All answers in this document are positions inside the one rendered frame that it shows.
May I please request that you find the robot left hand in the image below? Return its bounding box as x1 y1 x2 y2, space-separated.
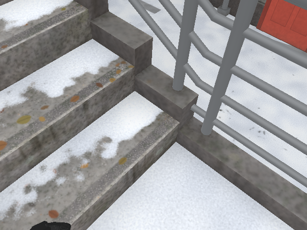
30 220 71 230

